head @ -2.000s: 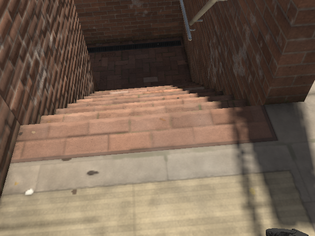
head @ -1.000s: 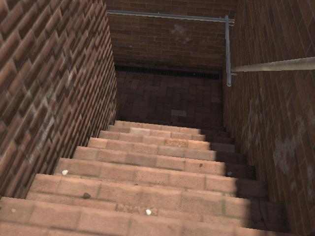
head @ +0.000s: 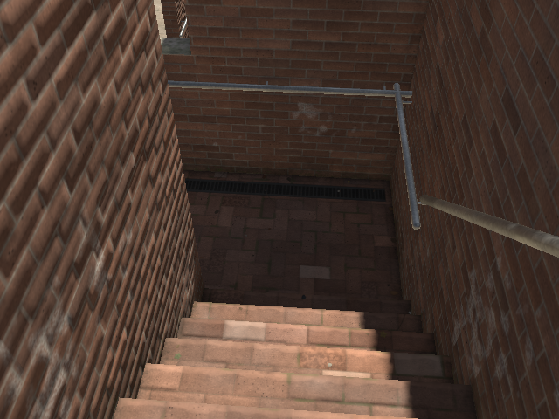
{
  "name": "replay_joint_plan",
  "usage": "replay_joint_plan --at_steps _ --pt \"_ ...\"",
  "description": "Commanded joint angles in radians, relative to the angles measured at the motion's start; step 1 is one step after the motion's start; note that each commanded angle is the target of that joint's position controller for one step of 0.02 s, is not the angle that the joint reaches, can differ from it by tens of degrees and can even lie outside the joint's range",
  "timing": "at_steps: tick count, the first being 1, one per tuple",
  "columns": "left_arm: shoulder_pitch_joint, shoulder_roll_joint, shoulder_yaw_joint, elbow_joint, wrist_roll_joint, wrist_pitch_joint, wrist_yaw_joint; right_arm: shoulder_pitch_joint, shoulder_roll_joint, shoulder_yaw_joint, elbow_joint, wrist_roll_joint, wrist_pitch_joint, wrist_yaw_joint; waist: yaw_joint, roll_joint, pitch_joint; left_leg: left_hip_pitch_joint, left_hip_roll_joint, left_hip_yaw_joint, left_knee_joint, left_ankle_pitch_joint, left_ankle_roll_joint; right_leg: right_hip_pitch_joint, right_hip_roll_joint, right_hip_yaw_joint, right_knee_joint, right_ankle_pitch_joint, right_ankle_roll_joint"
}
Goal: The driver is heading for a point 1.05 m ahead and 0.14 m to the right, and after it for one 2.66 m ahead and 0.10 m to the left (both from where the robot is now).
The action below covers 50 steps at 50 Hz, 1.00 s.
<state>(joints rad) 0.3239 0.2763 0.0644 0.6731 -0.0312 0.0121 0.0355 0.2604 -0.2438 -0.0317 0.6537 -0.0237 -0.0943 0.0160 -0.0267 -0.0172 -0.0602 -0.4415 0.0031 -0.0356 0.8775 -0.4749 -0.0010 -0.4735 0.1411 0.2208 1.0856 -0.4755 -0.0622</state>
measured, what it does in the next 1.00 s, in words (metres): goes down, turning right: right foot 0.20 m lower, then left foot 0.21 m lower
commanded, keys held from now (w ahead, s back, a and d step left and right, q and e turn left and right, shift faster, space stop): w+e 0.56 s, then w+q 0.44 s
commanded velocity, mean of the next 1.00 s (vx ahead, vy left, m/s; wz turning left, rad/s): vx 0.50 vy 0.00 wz -0.29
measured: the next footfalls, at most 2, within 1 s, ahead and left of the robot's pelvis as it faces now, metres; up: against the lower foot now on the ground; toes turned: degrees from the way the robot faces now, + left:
right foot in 0.36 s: +0.20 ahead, -0.16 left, -0.20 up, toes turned -13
left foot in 0.92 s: +0.47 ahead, +0.03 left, -0.41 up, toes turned -24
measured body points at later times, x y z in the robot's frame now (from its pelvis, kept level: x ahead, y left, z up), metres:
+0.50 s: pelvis +0.17 -0.08 -0.19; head +0.17 -0.09 +0.26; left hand +0.28 +0.16 -0.32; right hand +0.15 -0.35 -0.31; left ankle +0.17 +0.11 -0.69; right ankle +0.16 -0.15 -0.90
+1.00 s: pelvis +0.44 -0.07 -0.39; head +0.44 -0.09 +0.06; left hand +0.57 +0.15 -0.52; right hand +0.30 -0.30 -0.53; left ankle +0.43 +0.04 -1.11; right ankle +0.32 -0.18 -0.83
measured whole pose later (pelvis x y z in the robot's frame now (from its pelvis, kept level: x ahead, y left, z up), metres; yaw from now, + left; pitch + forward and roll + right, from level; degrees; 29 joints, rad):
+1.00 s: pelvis +0.44 -0.07 -0.39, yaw -16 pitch +2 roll +0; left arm 0.33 0.19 0.04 0.89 -0.01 -0.07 0.03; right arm 0.53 -0.25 -0.06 0.92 0.01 -0.04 0.03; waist -0.08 0.03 -0.03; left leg -0.31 -0.10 -0.10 0.71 -0.37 0.09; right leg -0.75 0.04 0.07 2.06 -0.63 -0.04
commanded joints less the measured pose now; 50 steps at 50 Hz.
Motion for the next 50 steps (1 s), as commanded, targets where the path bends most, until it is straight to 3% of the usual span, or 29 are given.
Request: replay_joint_plan --at_steps 1,3,6,8,11,14,16,17,18,19,20,21,22,23,24,25,27,28,30,33,37,41,44,45,46,47,48,49,50 --pt "0.027 0.054 0.009 -0.105 -0.016 -0.024 0.015 0.143 -0.153 -0.051 0.016 0.045 0.013 0.014 0.046 0.16 0.047 0.322 0.349 -0.46 -0.29 0.827 0.286 -0.424 -0.036 0.014 0.308 -0.12 0.002" --pt "-0.111 0.058 -0.004 -0.132 -0.05 -0.015 0.017 0.154 -0.191 -0.07 0.061 0.034 0.02 0.016 0.002 0.067 0.134 0.203 0.406 -0.599 -0.333 0.305 0.301 -0.534 -0.155 0.031 0.226 0.016 -0.004" --pt "-0.094 0.099 0.026 -0.11 0.001 0.018 -0.01 0.109 -0.195 -0.06 0.067 0.014 0.01 0.003 0.046 0.013 0.122 -0.022 0.285 -0.315 -0.194 0.122 0.204 -0.362 -0.131 -0.06 0.179 0.383 -0.024" --pt "-0.15 0.08 0.024 -0.123 0.009 0.02 -0.041 0.128 -0.131 -0.04 0.068 0.018 -0.003 -0.031 0.003 0.1 0.111 0.004 0.246 -0.201 -0.098 -0.07 0.116 -0.399 -0.141 -0.034 0.062 0.62 -0.029" --pt "-0.255 0.048 0.012 -0.165 0.008 0.009 -0.093 0.136 -0.162 -0.042 0.059 0.006 -0.001 -0.077 -0.019 0.097 0.128 -0.178 0.185 -0.022 -0.071 -0.149 0.066 -0.14 -0.088 -0.163 -0.268 0.966 0.012" --pt "-0.221 0.042 0.02 -0.128 -0.05 0.02 -0.111 0.178 -0.177 -0.055 0.086 0.027 0.035 -0.066 -0.044 0.135 0.122 -0.112 0.236 0.016 0.045 -0.126 0.046 0.016 -0.099 -0.232 -0.407 0.815 0.042" --pt "0.04 0.116 0.063 0.001 -0.011 0.018 -0.101 0.118 -0.172 -0.058 0.097 0.036 0.028 -0.041 0.072 0.199 0.0 -0.1 0.252 0.07 0.32 0.094 0.013 0.272 -0.113 -0.278 -0.303 1.003 0.006" --pt "0.083 0.131 0.074 0.014 -0.018 0.007 -0.09 0.131 -0.137 -0.048 0.106 0.062 0.037 -0.053 0.088 0.176 0.03 0.065 0.2 0.124 0.46 0.279 -0.033 0.213 -0.162 -0.232 -0.723 0.905 -0.03" --pt "0.166 0.109 0.078 0.057 0.014 -0.007 -0.08 0.171 -0.141 -0.055 0.15 0.066 0.037 -0.069 0.13 0.101 0.031 0.023 0.147 0.162 0.737 0.42 -0.024 0.413 -0.139 -0.265 -0.849 0.955 -0.072" --pt "0.344 0.145 0.079 0.13 0.037 -0.019 -0.078 0.148 -0.12 -0.059 0.156 0.028 0.026 -0.077 0.212 -0.098 0.032 -0.292 0.057 0.171 1.231 -0.164 -0.042 0.685 -0.231 -0.12 -0.741 1.104 -0.148" --pt "0.271 0.222 0.063 0.113 0.037 -0.027 -0.093 0.3 -0.038 -0.029 0.098 0.004 0.008 -0.056 0.034 -0.248 -0.065 -0.595 0.055 0.027 1.256 -0.329 -0.036 0.84 -0.298 0.035 -0.388 1.207 -0.197" --pt "0.211 0.218 0.072 0.089 -0.003 -0.006 -0.097 0.297 -0.082 -0.03 0.077 0.01 -0.007 -0.052 0.032 -0.222 -0.099 -0.623 0.065 0.005 1.222 -0.277 -0.05 0.754 -0.315 0.146 -0.429 1.053 -0.252" --pt "0.202 0.2 0.062 0.087 -0.005 0.003 -0.106 0.242 -0.114 -0.036 0.057 0.035 -0.011 -0.055 0.029 -0.121 -0.098 -0.633 0.062 0.002 1.255 -0.271 -0.05 0.647 -0.359 0.211 -0.484 0.92 -0.282" --pt "0.179 0.24 0.074 0.14 0.017 -0.003 -0.1 0.218 -0.107 -0.042 0.027 0.09 -0.015 -0.066 -0.033 -0.048 -0.114 -0.683 0.111 -0.102 0.95 0.016 -0.008 0.468 -0.462 0.429 -0.597 0.215 -0.312" --pt "0.116 0.151 0.043 0.115 0.015 -0.021 -0.104 0.076 -0.156 -0.047 0.016 0.079 0.004 -0.087 -0.018 0.04 0.023 -0.717 0.119 -0.122 0.846 0.077 -0.014 0.318 -0.457 0.531 -0.665 0.028 -0.288" --pt "0.065 0.149 0.039 0.11 0.036 -0.047 -0.097 0.025 -0.165 -0.05 -0.003 0.053 0.016 -0.097 -0.04 0.0 0.081 -0.706 0.13 -0.176 0.722 0.125 -0.014 0.22 -0.485 0.615 -0.646 0.109 -0.279" --pt "0.085 0.071 0.012 0.133 0.048 -0.051 -0.046 0.061 -0.105 -0.048 0.011 0.001 0.054 -0.11 -0.06 -0.001 0.108 -0.59 0.1 -0.163 0.43 0.253 -0.098 0.103 -0.37 0.431 -0.579 0.331 -0.26" --pt "0.129 0.104 0.022 0.164 0.069 -0.055 -0.02 0.137 -0.117 -0.056 0.063 0.012 0.051 -0.106 -0.066 -0.058 0.038 -0.467 0.085 -0.151 0.449 0.404 -0.11 0.055 -0.324 0.386 -0.576 0.332 -0.255" --pt "0.171 0.048 0.003 0.203 0.037 -0.062 0.014 0.084 -0.153 -0.069 0.057 0.042 0.05 -0.062 -0.053 -0.105 0.074 -0.551 0.079 -0.184 0.255 0.718 -0.075 0.117 -0.265 0.276 -0.425 0.266 -0.181" --pt "0.15 -0.006 -0.034 0.197 0.032 -0.064 0.039 -0.019 -0.052 -0.04 0.037 -0.004 0.059 -0.021 -0.031 -0.072 0.097 -0.142 -0.003 -0.079 0.02 1.12 -0.053 -0.208 -0.177 0.079 -0.419 0.075 -0.155" --pt "0.183 -0.001 -0.04 0.218 0.039 -0.059 0.031 -0.043 -0.065 -0.045 0.041 -0.006 0.074 0.009 0.015 -0.076 0.13 -0.178 -0.017 -0.127 -0.01 1.023 -0.013 -0.093 -0.215 0.093 -0.223 0.091 -0.159" --pt "0.296 -0.002 -0.023 0.288 0.021 -0.058 0.035 -0.041 -0.113 -0.059 0.079 0.029 0.046 0.034 0.087 -0.118 0.176 -0.468 -0.029 -0.204 -0.017 0.779 0.002 0.222 -0.287 0.199 0.026 0.344 -0.177" --pt "0.072 0.041 0.004 0.291 0.025 -0.089 -0.014 0.344 -0.153 -0.091 0.216 0.024 0.063 0.029 -0.106 -0.095 0.05 -0.039 -0.004 -0.055 0.066 0.635 0.05 0.047 -0.331 0.161 0.328 0.586 -0.143" --pt "-0.061 0.055 0.009 0.247 0.01 -0.084 -0.029 0.585 -0.108 -0.079 0.295 0.017 0.065 0.026 -0.25 0.088 0.058 0.315 -0.03 0.081 -0.383 0.697 0.094 -0.124 -0.183 -0.097 0.593 0.694 -0.056" --pt "-0.113 0.065 0.019 0.239 0.041 -0.076 -0.015 0.778 -0.057 -0.062 0.377 0.04 0.072 0.019 -0.37 0.263 0.096 0.672 0.033 0.017 -0.524 0.92 0.194 -0.484 -0.009 -0.255 1.19 0.195 0.012" --pt "-0.084 -0.009 0.003 0.117 0.071 -0.095 -0.009 0.66 -0.013 -0.016 0.368 0.048 0.056 0.02 -0.181 0.491 0.148 0.728 0.077 -0.216 -0.248 1.311 0.221 -0.797 0.014 -0.227 1.312 -0.279 0.044" --pt "-0.01 -0.032 -0.016 0.074 0.044 -0.119 -0.018 0.566 -0.016 -0.005 0.317 0.039 0.052 0.02 -0.079 0.465 0.09 0.775 0.122 -0.339 -0.184 1.386 0.264 -0.873 -0.05 -0.138 1.098 -0.237 0.025" --pt "-0.021 -0.047 -0.027 0.07 0.001 -0.122 -0.009 0.485 -0.026 -0.014 0.281 0.023 0.051 0.008 -0.03 0.126 0.076 0.66 0.175 -0.431 -0.216 1.149 0.288 -0.85 -0.138 -0.122 0.915 -0.109 0.032" --pt "-0.018 -0.057 -0.025 0.061 0.012 -0.118 -0.003 0.411 -0.125 -0.046 0.262 0.021 0.05 0.002 0.021 -0.037 0.045 0.531 0.207 -0.516 -0.207 1.019 0.311 -0.801 -0.174 -0.132 0.877 -0.1 0.035"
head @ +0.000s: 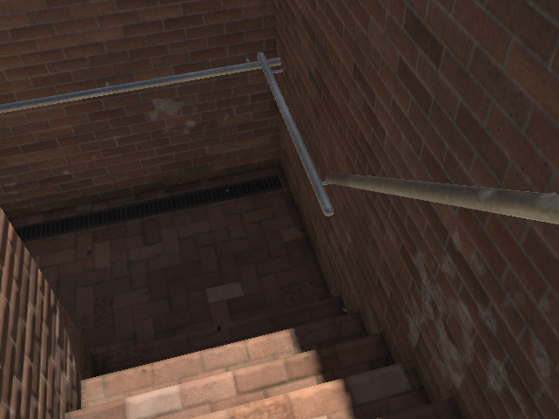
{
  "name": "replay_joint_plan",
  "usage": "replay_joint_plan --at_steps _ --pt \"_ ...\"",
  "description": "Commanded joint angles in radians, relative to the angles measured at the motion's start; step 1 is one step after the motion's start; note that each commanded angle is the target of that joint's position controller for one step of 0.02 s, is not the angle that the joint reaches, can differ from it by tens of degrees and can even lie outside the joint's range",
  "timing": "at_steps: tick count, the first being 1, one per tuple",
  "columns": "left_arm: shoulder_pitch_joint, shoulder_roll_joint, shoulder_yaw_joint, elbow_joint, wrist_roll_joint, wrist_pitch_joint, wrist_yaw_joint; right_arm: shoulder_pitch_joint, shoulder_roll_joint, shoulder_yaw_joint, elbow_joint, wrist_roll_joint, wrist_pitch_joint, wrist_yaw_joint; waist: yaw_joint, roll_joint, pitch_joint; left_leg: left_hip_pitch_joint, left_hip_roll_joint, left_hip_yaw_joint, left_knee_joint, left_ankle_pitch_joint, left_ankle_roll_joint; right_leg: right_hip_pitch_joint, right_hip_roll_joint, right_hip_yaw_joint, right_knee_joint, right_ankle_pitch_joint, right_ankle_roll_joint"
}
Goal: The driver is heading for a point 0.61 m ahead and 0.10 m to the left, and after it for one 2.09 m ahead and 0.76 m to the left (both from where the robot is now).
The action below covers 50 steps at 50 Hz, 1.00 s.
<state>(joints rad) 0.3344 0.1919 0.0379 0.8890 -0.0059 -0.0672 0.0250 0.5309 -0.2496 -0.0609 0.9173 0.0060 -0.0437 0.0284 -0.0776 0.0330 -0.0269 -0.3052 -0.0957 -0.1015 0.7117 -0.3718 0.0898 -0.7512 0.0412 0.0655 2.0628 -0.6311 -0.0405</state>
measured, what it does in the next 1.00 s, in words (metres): goes down, turning left: right foot 0.20 m lower, then left foot 0.21 m lower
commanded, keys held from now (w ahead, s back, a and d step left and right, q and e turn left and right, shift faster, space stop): w+q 0.62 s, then w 0.02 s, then w+e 0.36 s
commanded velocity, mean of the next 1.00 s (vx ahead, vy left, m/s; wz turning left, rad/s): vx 0.50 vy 0.00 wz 0.33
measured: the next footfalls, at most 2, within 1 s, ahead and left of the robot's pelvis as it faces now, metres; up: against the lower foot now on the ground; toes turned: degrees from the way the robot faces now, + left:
right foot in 0.30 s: +0.25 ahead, -0.10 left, -0.20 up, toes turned +18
left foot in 0.70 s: +0.43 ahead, +0.25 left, -0.41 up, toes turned +26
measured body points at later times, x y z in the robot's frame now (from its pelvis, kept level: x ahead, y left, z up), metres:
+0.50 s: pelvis +0.27 +0.02 -0.24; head +0.24 +0.03 +0.21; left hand +0.03 +0.18 -0.39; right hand +0.50 -0.16 -0.33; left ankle +0.34 +0.20 -0.82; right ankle +0.21 -0.11 -0.92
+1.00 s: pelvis +0.48 +0.17 -0.44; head +0.47 +0.18 +0.01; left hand +0.48 +0.43 -0.58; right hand +0.48 -0.07 -0.59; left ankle +0.39 +0.23 -1.12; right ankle +0.70 +0.05 -1.07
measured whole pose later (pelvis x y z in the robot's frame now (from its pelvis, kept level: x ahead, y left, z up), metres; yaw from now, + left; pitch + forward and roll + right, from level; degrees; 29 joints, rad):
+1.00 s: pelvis +0.48 +0.17 -0.44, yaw +20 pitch +1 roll +1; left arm 0.26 0.21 0.06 0.79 -0.03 0.04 0.02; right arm 0.54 -0.14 0.00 1.03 -0.01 -0.05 -0.04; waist 0.00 -0.05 -0.03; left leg -0.36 0.00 0.12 0.97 -0.62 0.05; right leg -0.87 0.00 0.21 1.14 0.26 0.03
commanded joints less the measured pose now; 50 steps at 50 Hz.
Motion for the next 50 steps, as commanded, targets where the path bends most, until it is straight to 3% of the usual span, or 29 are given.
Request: replay_joint_plan --at_steps 1,2,4,6,7,8,10,12,14,15,16,17,19,22,24,26,30,33,35,36,37,38,40,41,43,44,46,48,50 --pt "-0.076 0.015 0.003 -0.172 -0.026 -0.041 0.013 0.079 -0.115 -0.008 -0.012 -0.023 -0.017 -0.02 0.119 -0.203 -0.008 0.243 0.329 -0.554 -0.063 0.727 0.223 -0.48 -0.124 0.103 -0.388 0.291 0.018" --pt "-0.171 0.049 -0.001 -0.242 -0.003 -0.03 0.02 -0.028 -0.159 -0.015 -0.056 -0.038 -0.019 -0.062 0.156 -0.139 0.047 -0.021 0.338 -0.583 -0.116 0.835 0.232 -0.31 -0.124 0.105 -0.762 0.452 0.082" --pt "-0.089 0.053 0.008 -0.161 0.026 -0.014 0.015 -0.016 -0.126 -0.007 -0.007 -0.053 -0.008 -0.091 0.158 -0.027 -0.03 -0.193 0.249 -0.534 -0.032 0.739 0.217 0.045 -0.089 0.1 -0.788 0.769 0.099" --pt "-0.235 0.12 0.023 -0.204 0.013 -0.027 -0.007 0.062 -0.032 0.013 -0.007 0.037 -0.042 -0.118 0.078 -0.023 0.054 0.001 0.135 -0.46 0.098 0.395 0.169 -0.156 -0.07 0.128 -1.154 1.035 0.061" --pt "-0.297 0.097 0.012 -0.256 0.049 -0.027 -0.008 0.002 -0.002 0.023 -0.025 0.055 -0.038 -0.136 0.082 -0.079 0.083 -0.24 0.011 -0.323 0.102 0.244 0.121 0.134 -0.029 0.086 -1.446 1.29 0.063" --pt "-0.343 0.033 0.002 -0.29 0.048 -0.016 -0.016 0.035 -0.007 0.02 -0.005 0.047 -0.027 -0.13 0.033 -0.081 0.071 -0.337 -0.015 -0.289 0.065 0.171 0.104 0.351 0.028 0.001 -1.54 1.335 0.075" --pt "-0.117 0.041 0.024 -0.264 0.036 0.005 -0.03 -0.032 -0.014 0.02 0.009 0.024 -0.013 -0.114 0.125 0.078 0.037 -0.436 -0.057 -0.337 0.228 0.09 0.112 0.56 0.039 0.047 -1.369 1.32 0.07" --pt "0.114 0.068 0.039 -0.177 0.021 0.02 -0.019 -0.063 0.041 0.016 0.006 0.046 0.013 -0.093 0.207 0.095 0.01 -0.268 -0.087 -0.331 0.499 0.221 0.072 0.64 0.004 0.06 -1.449 1.169 0.079" --pt "0.566 0.141 0.084 -0.034 0.02 0.024 -0.023 -0.228 -0.002 0.0 -0.014 0.057 -0.004 -0.068 0.464 -0.044 -0.057 -0.455 -0.177 -0.242 1.091 0.404 -0.021 1.069 -0.093 0.039 -1.581 1.3 0.015" --pt "0.727 0.084 0.064 0.047 -0.024 0.033 -0.026 -0.224 0.076 0.003 -0.038 0.056 -0.02 -0.056 0.489 -0.235 0.056 -0.666 -0.328 -0.168 1.618 -0.464 -0.039 1.117 -0.255 0.103 -1.645 1.323 -0.055" --pt "0.534 0.083 0.021 0.016 -0.001 0.0 -0.052 0.013 0.12 0.019 -0.102 0.062 -0.036 -0.06 0.187 -0.431 0.016 -0.934 -0.198 -0.272 1.568 -0.51 -0.037 1.223 -0.38 0.33 -1.277 1.788 -0.173" --pt "0.441 0.085 0.024 0.02 -0.023 0.001 -0.059 0.059 0.111 0.028 -0.093 0.054 -0.027 -0.057 0.114 -0.374 0.022 -1.025 -0.098 -0.229 1.438 -0.452 -0.04 1.173 -0.441 0.364 -1.291 1.779 -0.219" --pt "0.317 0.017 0.004 0.024 0.01 0.001 -0.079 -0.069 0.075 0.015 -0.124 0.058 0.002 -0.083 0.052 0.009 0.09 -0.923 0.014 -0.088 1.288 -0.162 -0.011 0.721 -0.338 0.278 -1.425 1.124 -0.197" --pt "-0.008 0.062 -0.006 -0.008 0.054 -0.003 0.032 -0.222 0.049 0.037 -0.234 0.07 0.037 -0.083 -0.071 -0.046 0.254 -0.559 0.137 -0.166 0.696 0.302 -0.103 0.016 -0.35 0.341 -1.515 0.925 -0.187" --pt "0.071 0.145 0.008 0.049 0.055 -0.013 0.041 -0.139 0.06 0.028 -0.141 0.03 0.041 -0.062 -0.078 -0.002 0.173 -0.405 0.111 -0.087 0.787 0.482 -0.116 -0.006 -0.329 0.323 -1.468 0.726 -0.184" --pt "0.23 0.053 -0.001 0.081 -0.008 -0.026 0.054 -0.331 0.016 0.021 -0.191 0.029 0.042 -0.032 0.061 -0.063 0.179 -0.731 0.117 -0.206 0.456 0.752 -0.05 0.379 -0.259 0.271 -1.318 0.38 -0.106" --pt "0.231 0.077 -0.007 0.074 -0.004 0.007 0.067 -0.518 0.034 0.03 -0.303 0.034 0.042 0.036 0.144 -0.085 0.179 -0.209 0.091 0.003 -0.071 1.034 -0.08 0.192 -0.182 0.017 -1.265 0.215 -0.083" --pt "0.097 0.15 0.021 0.066 0.006 0.012 0.005 -0.138 -0.084 -0.029 -0.157 0.051 0.081 0.027 -0.005 -0.211 0.073 0.079 0.115 0.088 0.06 0.819 -0.027 0.2 -0.217 0.002 -0.875 0.455 -0.068" --pt "0.14 0.125 0.036 0.095 -0.018 0.009 0.002 0.149 -0.105 -0.052 -0.066 0.009 0.068 -0.005 -0.152 0.02 0.065 0.314 0.137 0.139 -0.534 0.792 0.046 0.269 -0.025 -0.103 -0.199 0.58 0.023" --pt "0.15 0.045 0.039 0.087 0.014 0.006 0.002 0.227 -0.081 -0.026 0.014 0.002 0.053 -0.007 -0.124 0.254 0.114 0.588 0.248 0.052 -0.282 1.233 0.077 -0.187 0.117 -0.031 0.207 -0.289 0.036" --pt "0.35 -0.003 0.02 0.057 -0.023 -0.008 -0.017 0.162 -0.117 -0.009 -0.007 -0.016 0.041 0.002 0.042 0.371 -0.062 0.688 0.4 -0.11 0.074 1.507 0.177 -0.323 0.088 0.181 0.174 -0.332 0.033" --pt "0.319 0.046 0.02 0.022 -0.031 -0.003 -0.01 0.135 -0.067 0.004 -0.013 -0.005 0.042 0.017 0.035 0.179 -0.144 0.601 0.428 -0.167 0.012 1.201 0.202 -0.326 0.053 0.188 -0.03 -0.232 0.048" --pt "0.243 0.026 0.016 -0.026 -0.055 0.034 0.018 0.029 -0.098 -0.005 0.0 -0.002 0.02 0.035 0.13 -0.058 -0.117 0.244 0.477 -0.251 -0.109 0.35 0.213 -0.286 -0.043 0.098 -0.168 0.035 0.021" --pt "0.102 -0.023 -0.006 -0.062 -0.062 0.051 0.027 0.0 -0.119 -0.016 0.031 -0.036 0.021 0.013 0.119 0.065 -0.026 0.076 0.55 -0.423 -0.209 0.094 0.235 -0.361 -0.097 0.12 -0.245 0.21 0.021" --pt "0.067 0.004 0.009 -0.08 -0.044 0.098 0.028 -0.112 0.003 0.041 0.01 -0.088 0.012 -0.036 0.161 -0.023 0.098 -0.247 0.437 -0.289 -0.209 0.096 0.175 -0.185 -0.086 0.158 -0.567 0.493 0.071" --pt "0.076 -0.003 0.007 -0.09 -0.013 0.103 0.024 -0.107 -0.012 0.043 0.015 -0.082 0.004 -0.045 0.164 0.01 0.085 -0.239 0.426 -0.278 -0.205 0.15 0.17 -0.172 -0.096 0.133 -0.628 0.508 0.09" --pt "0.094 0.067 0.035 -0.093 -0.021 0.106 0.017 -0.06 -0.057 0.033 0.03 -0.049 -0.019 -0.054 0.169 0.023 0.052 -0.181 0.38 -0.222 -0.157 0.251 0.145 -0.137 -0.077 0.169 -0.684 0.702 0.086" --pt "-0.014 0.083 0.044 -0.14 -0.032 0.11 -0.003 -0.032 -0.003 0.037 0.048 -0.009 -0.032 -0.077 0.128 0.03 0.103 -0.084 0.359 -0.133 -0.038 0.112 0.085 -0.239 -0.075 0.255 -0.929 0.937 0.063" --pt "-0.073 0.057 0.032 -0.173 -0.006 0.1 -0.028 -0.04 -0.003 0.042 0.046 0.006 -0.036 -0.101 0.118 0.043 0.098 -0.149 0.295 -0.007 0.027 0.015 0.056 -0.063 -0.058 0.18 -1.15 1.189 0.063"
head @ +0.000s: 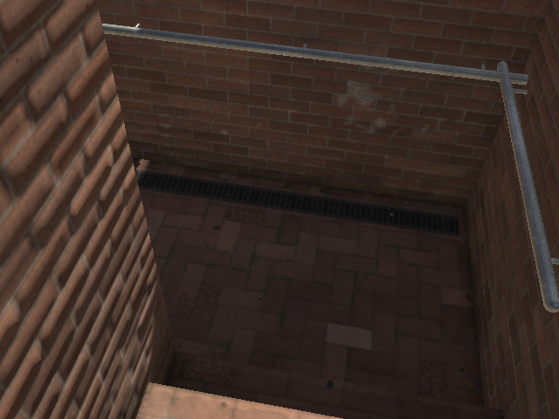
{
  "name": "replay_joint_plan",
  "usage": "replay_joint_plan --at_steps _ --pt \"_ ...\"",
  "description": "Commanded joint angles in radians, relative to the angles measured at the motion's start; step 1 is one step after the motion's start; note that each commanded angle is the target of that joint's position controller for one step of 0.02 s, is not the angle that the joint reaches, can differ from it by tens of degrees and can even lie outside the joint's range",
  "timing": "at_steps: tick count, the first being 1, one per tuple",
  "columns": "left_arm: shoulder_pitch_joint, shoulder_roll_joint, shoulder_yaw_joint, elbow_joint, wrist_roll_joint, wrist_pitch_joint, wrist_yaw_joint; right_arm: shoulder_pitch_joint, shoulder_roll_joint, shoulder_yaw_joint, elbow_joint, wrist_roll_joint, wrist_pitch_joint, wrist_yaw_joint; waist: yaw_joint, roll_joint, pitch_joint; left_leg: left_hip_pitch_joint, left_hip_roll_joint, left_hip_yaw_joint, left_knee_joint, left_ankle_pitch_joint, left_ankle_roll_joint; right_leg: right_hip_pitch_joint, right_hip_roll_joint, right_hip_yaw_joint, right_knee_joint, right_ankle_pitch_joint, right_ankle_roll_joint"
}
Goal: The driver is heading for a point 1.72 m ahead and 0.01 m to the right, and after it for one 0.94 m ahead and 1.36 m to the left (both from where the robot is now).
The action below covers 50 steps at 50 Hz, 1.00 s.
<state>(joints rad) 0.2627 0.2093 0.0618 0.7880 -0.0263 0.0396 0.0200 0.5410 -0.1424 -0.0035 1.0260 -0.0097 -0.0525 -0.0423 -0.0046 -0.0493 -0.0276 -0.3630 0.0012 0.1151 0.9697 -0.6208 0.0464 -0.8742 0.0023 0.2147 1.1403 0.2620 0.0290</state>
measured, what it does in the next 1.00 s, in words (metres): goes down: right foot 0.21 m lower, then left foot 0.21 m lower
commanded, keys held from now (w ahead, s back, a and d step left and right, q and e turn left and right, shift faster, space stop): w+e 0.36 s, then w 0.08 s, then w+q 0.56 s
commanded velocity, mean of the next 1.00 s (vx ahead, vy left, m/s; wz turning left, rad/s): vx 0.50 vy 0.00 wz -0.08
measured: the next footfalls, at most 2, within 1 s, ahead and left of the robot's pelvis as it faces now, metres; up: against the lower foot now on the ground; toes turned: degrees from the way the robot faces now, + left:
right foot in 0.22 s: +0.17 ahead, -0.16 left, -0.21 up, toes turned -5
left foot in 0.62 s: +0.44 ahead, +0.00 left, -0.41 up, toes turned -18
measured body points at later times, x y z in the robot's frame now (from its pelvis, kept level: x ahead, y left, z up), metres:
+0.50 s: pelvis +0.27 -0.07 -0.22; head +0.27 -0.08 +0.23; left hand +0.26 +0.16 -0.37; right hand +0.39 -0.35 -0.31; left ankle +0.49 +0.04 -0.89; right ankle +0.14 -0.16 -0.88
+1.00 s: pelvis +0.54 -0.12 -0.46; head +0.52 -0.09 -0.01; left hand +0.77 +0.06 -0.54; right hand +0.42 -0.32 -0.59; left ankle +0.41 +0.01 -1.09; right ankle +0.65 -0.28 -1.17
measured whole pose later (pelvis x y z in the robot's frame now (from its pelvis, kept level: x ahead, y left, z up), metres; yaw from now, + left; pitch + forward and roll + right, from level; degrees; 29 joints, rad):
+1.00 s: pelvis +0.54 -0.12 -0.46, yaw -2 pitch +1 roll +1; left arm 0.10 0.17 0.04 0.65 0.01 -0.02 -0.01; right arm 0.60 -0.09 -0.02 0.99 0.04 -0.03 -0.08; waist -0.10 -0.09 -0.08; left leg -0.30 -0.21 -0.21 1.19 -0.88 0.08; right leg -0.54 0.01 0.19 0.64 0.47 0.04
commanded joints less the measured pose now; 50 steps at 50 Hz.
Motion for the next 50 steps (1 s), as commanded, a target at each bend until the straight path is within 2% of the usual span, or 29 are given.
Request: replay_joint_plan --at_steps 1,7,8,10,11,12,13,15,16,17,18,20,21,23,25,26,29,30,31,32,33,34,35,36,38,40,43,45,50 --pt "-0.032 0.029 0.002 -0.085 0.021 -0.005 -0.032 -0.059 -0.123 -0.017 -0.071 0.017 -0.026 -0.031 0.036 0.12 0.113 -0.151 0.188 -0.185 -0.223 0.234 0.1 0.156 -0.01 -0.024 -0.273 0.334 -0.004" --pt "-0.107 0.063 0.007 -0.07 0.024 0.004 -0.066 0.038 -0.138 -0.054 -0.061 0.026 -0.006 -0.017 -0.087 0.14 0.165 0.048 0.278 -0.209 0.074 0.36 0.067 0.101 -0.016 -0.116 -0.285 0.181 -0.066" --pt "-0.029 0.086 0.021 -0.051 0.003 0.01 -0.068 -0.076 -0.201 -0.076 -0.063 0.023 -0.002 -0.014 -0.015 0.268 0.13 0.022 0.333 -0.27 0.151 0.39 0.062 0.157 -0.072 -0.107 -0.254 0.101 -0.091" --pt "0.352 0.174 0.067 0.107 0.005 -0.002 -0.063 -0.242 -0.2 -0.085 -0.091 0.029 -0.012 0.007 0.16 0.197 -0.027 -0.152 0.26 -0.117 0.5 0.692 -0.012 0.733 -0.034 -0.222 -0.384 0.097 -0.143" --pt "0.488 0.138 0.058 0.126 0.027 -0.011 -0.058 -0.317 -0.194 -0.091 -0.102 0.059 -0.014 0.001 0.294 -0.027 0.019 -0.134 0.103 -0.005 0.983 0.677 -0.064 0.835 -0.044 -0.241 -0.906 0.086 -0.232" --pt "0.532 0.193 0.049 0.21 0.024 -0.036 -0.067 -0.214 -0.087 -0.079 -0.136 -0.002 -0.031 0.0 0.209 -0.454 0.082 -0.683 -0.054 0.018 1.393 -0.264 -0.1 1.143 -0.091 -0.135 -0.525 0.646 -0.278" --pt "0.453 0.131 0.019 0.176 0.004 -0.045 -0.065 -0.14 -0.1 -0.071 -0.201 -0.001 -0.051 0.007 0.105 -0.546 -0.001 -0.834 -0.013 -0.151 1.233 -0.239 -0.07 1.198 -0.116 0.051 -0.42 0.717 -0.319" --pt "0.384 0.122 0.017 0.158 0.026 -0.038 -0.06 -0.28 -0.128 -0.075 -0.258 0.045 -0.039 -0.003 0.083 0.004 -0.035 -0.892 0.057 -0.166 1.036 -0.033 -0.028 1.022 -0.184 0.163 -0.461 0.256 -0.322" --pt "0.351 0.102 0.007 0.152 0.017 -0.041 -0.048 -0.292 -0.069 -0.062 -0.263 0.046 -0.035 -0.011 0.056 0.104 -0.061 -0.895 0.077 -0.2 0.98 0.114 -0.028 0.942 -0.23 0.238 -0.442 0.196 -0.343" --pt "0.307 0.129 0.009 0.144 0.034 -0.052 -0.048 -0.287 -0.039 -0.046 -0.301 0.062 -0.025 -0.001 0.002 0.052 -0.076 -0.903 0.118 -0.282 0.735 0.25 -0.033 0.839 -0.32 0.41 -0.485 0.032 -0.385" --pt "0.106 0.057 -0.021 0.057 0.037 -0.066 -0.009 -0.336 -0.122 -0.064 -0.333 0.04 -0.008 -0.01 -0.059 0.106 0.036 -0.733 0.116 -0.275 0.394 0.465 -0.09 0.52 -0.248 0.345 -0.495 0.014 -0.329" --pt "0.039 0.141 -0.001 0.082 0.056 -0.061 0.032 -0.191 -0.087 -0.065 -0.253 -0.011 -0.005 -0.001 -0.13 0.014 -0.059 -0.18 0.045 -0.19 0.292 0.824 -0.11 0.193 -0.126 0.229 -0.482 -0.033 -0.295" --pt "0.113 0.132 0.001 0.093 0.016 -0.09 0.044 -0.211 -0.17 -0.091 -0.262 0.001 -0.018 0.018 -0.088 -0.002 -0.036 -0.288 0.056 -0.255 0.165 1.076 -0.093 0.313 -0.091 0.205 -0.395 -0.218 -0.267" --pt "0.14 0.066 -0.02 0.104 -0.041 -0.11 0.08 -0.414 -0.143 -0.069 -0.338 -0.011 -0.018 0.029 -0.028 0.097 0.054 -0.217 0.034 -0.231 -0.259 1.303 -0.091 0.265 0.009 0.071 -0.316 -0.569 -0.23" --pt "0.226 0.066 -0.014 0.151 -0.022 -0.098 0.085 -0.516 -0.06 -0.049 -0.402 0.001 -0.001 0.039 0.056 0.027 0.077 0.014 -0.021 -0.149 -0.383 1.307 -0.115 0.178 0.035 0.056 -0.305 -0.641 -0.226" --pt "0.163 0.073 -0.014 0.154 -0.004 -0.09 0.078 -0.373 -0.093 -0.064 -0.368 0.009 0.013 0.048 -0.023 -0.101 0.055 0.049 0.002 -0.206 -0.248 1.26 -0.094 0.177 0.01 0.092 -0.2 -0.594 -0.238" --pt "0.043 0.065 -0.003 0.123 -0.001 -0.072 0.028 0.105 -0.211 -0.111 -0.186 0.009 0.031 0.073 -0.194 -0.073 -0.014 0.163 0.028 -0.171 -0.234 0.997 -0.029 0.355 -0.018 0.078 0.205 -0.233 -0.188" --pt "0.013 0.059 0.001 0.12 -0.012 -0.073 0.016 0.264 -0.201 -0.117 -0.133 0.004 0.038 0.063 -0.282 0.045 0.008 0.351 0.053 -0.129 -0.567 0.938 0.012 0.317 0.03 -0.045 0.491 -0.005 -0.14" --pt "0.009 0.031 0.008 0.125 -0.017 -0.093 0.021 0.387 -0.108 -0.081 -0.064 0.012 0.028 0.069 -0.316 0.225 0.071 0.455 0.183 -0.247 -0.788 1.114 0.119 0.171 0.146 -0.118 1.066 -0.55 -0.111" --pt "0.162 -0.06 -0.006 0.079 0.023 -0.111 0.016 0.334 -0.089 -0.04 -0.024 0.023 0.02 0.093 -0.111 0.532 0.099 0.653 0.145 -0.357 -0.268 1.594 0.15 -0.281 0.215 -0.086 1.235 -1.118 -0.085" --pt "0.243 -0.073 -0.022 0.041 0.017 -0.12 0.002 0.241 -0.074 -0.028 -0.034 0.03 0.022 0.097 0.002 0.515 0.07 0.642 0.197 -0.453 -0.262 1.756 0.178 -0.394 0.149 -0.085 1.087 -1.076 -0.091" --pt "0.153 -0.031 -0.022 0.022 -0.007 -0.114 0.005 0.222 -0.027 -0.014 -0.029 0.02 0.015 0.114 -0.013 0.178 0.048 0.539 0.237 -0.509 -0.329 1.326 0.221 -0.435 0.04 -0.113 0.926 -0.902 -0.117" --pt "0.118 -0.034 -0.019 -0.003 -0.01 -0.105 0.013 0.144 -0.106 -0.035 -0.042 0.012 0.01 0.126 0.032 0.003 0.048 0.375 0.249 -0.594 -0.351 1.156 0.255 -0.37 -0.004 -0.147 0.873 -0.845 -0.115" --pt "-0.015 -0.061 -0.036 -0.072 -0.033 -0.098 0.02 0.079 -0.232 -0.065 -0.05 -0.027 -0.001 0.102 0.047 0.067 0.05 0.261 0.352 -0.863 -0.431 0.761 0.303 -0.439 -0.065 -0.04 0.615 -0.662 -0.093" --pt "-0.185 0.018 -0.025 -0.143 -0.005 -0.051 0.035 -0.085 -0.085 -0.004 -0.113 -0.068 0.005 0.022 0.076 -0.077 0.141 -0.098 0.259 -0.851 -0.482 0.614 0.27 -0.231 -0.085 -0.004 0.255 -0.381 0.006" --pt "-0.014 0.016 -0.01 -0.075 0.054 -0.05 0.03 -0.111 -0.153 -0.025 -0.121 -0.015 -0.002 -0.005 0.125 0.067 0.098 -0.329 0.105 -0.662 -0.429 0.724 0.206 0.162 -0.057 -0.075 0.171 -0.082 0.017" --pt "-0.174 0.041 0.0 -0.138 0.053 -0.069 -0.004 0.047 -0.063 -0.008 -0.078 0.068 -0.022 -0.049 0.024 0.049 0.116 -0.253 -0.03 -0.523 -0.248 0.405 0.164 0.239 -0.012 -0.066 -0.299 0.366 0.01" --pt "-0.269 -0.042 -0.021 -0.184 0.052 -0.074 -0.02 0.06 -0.069 -0.017 -0.07 0.064 -0.005 -0.056 -0.042 0.045 0.096 -0.287 -0.077 -0.485 -0.219 0.286 0.146 0.445 0.045 -0.117 -0.51 0.382 0.034" --pt "-0.148 0.039 0.006 -0.178 0.032 -0.077 -0.054 0.101 -0.045 -0.047 -0.063 0.056 0.033 -0.037 -0.079 0.17 0.059 0.12 -0.066 -0.635 0.142 0.406 0.185 0.289 -0.013 -0.003 -0.553 0.143 -0.003"
Keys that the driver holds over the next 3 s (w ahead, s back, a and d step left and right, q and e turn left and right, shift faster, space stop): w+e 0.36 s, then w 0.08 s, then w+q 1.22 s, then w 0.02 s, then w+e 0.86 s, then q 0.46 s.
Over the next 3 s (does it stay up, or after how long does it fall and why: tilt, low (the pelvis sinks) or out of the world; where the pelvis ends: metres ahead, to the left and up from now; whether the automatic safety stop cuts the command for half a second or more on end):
stays up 1.62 -0.06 -0.96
